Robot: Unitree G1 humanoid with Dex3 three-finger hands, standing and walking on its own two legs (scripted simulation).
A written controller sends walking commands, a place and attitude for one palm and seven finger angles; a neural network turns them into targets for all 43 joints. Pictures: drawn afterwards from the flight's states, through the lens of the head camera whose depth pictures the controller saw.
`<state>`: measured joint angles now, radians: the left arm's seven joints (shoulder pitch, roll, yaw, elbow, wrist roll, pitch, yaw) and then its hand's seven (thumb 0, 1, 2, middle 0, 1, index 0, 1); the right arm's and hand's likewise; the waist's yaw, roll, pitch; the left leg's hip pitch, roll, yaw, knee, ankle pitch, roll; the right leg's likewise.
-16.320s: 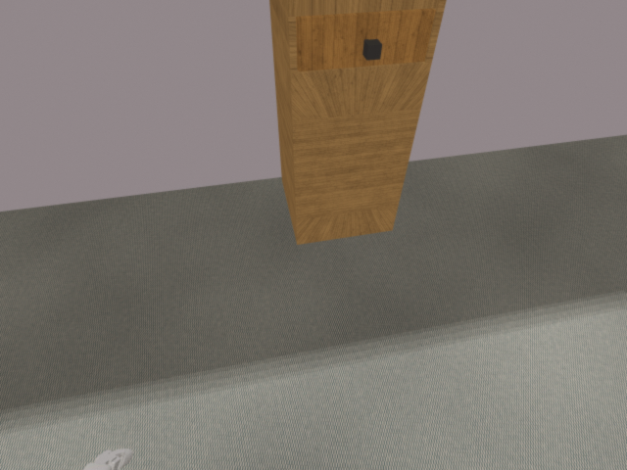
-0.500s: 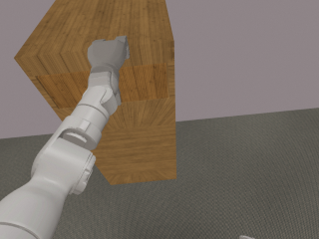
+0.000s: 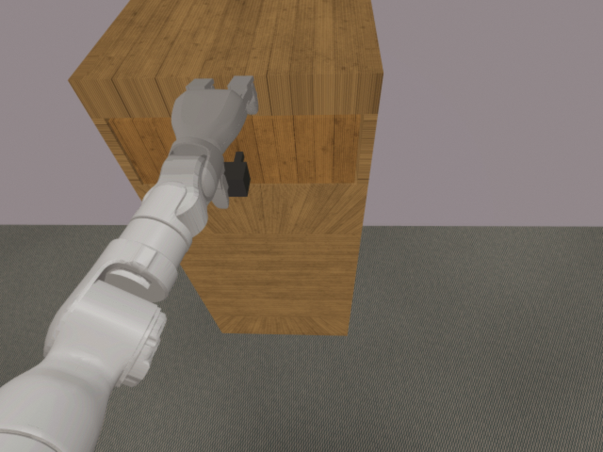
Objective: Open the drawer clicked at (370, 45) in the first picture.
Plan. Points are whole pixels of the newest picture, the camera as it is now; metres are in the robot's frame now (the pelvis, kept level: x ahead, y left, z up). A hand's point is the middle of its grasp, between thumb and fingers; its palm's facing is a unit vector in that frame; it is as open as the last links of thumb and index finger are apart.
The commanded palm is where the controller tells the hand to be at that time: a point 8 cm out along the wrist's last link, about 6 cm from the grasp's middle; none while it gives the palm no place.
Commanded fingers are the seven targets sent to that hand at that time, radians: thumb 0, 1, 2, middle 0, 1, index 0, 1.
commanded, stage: move the hooked fingers above the handle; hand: left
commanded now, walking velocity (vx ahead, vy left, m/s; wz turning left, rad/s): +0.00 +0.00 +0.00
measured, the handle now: (236, 170) +0.52 +0.11 +0.06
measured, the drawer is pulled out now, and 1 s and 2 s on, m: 0.00 0.00 0.00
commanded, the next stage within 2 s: none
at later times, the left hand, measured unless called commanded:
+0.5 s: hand (222, 179) +0.46 +0.11 +0.11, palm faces +0.03 -0.04 -1.00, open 13.8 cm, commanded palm +0.46 +0.13 +0.18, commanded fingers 0.00 -0.50 0.30 -0.30 -1.20 -0.30 -1.20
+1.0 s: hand (237, 180) +0.46 +0.09 +0.10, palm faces -0.02 -0.06 -1.00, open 13.8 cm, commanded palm +0.46 +0.13 +0.18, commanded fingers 0.00 -0.50 0.30 -0.30 -1.20 -0.30 -1.20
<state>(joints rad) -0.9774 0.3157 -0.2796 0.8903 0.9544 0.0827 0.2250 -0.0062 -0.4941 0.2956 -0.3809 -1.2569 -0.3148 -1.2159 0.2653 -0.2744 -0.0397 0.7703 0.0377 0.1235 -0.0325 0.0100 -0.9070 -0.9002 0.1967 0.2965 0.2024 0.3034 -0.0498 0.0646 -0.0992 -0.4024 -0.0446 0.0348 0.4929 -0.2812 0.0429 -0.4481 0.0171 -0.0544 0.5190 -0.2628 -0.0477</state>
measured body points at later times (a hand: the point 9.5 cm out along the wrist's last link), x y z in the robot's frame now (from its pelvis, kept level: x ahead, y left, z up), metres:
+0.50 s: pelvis -0.01 +0.00 +0.00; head +0.04 -0.03 +0.45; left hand +0.45 +0.11 +0.16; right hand +0.07 -0.28 -0.14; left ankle -0.03 +0.09 -0.73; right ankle -0.01 -0.09 -0.73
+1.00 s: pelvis +0.00 -0.01 +0.00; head +0.04 -0.04 +0.45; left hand +0.45 +0.09 +0.16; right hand +0.08 -0.27 -0.14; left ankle -0.03 +0.09 -0.73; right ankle -0.01 -0.09 -0.73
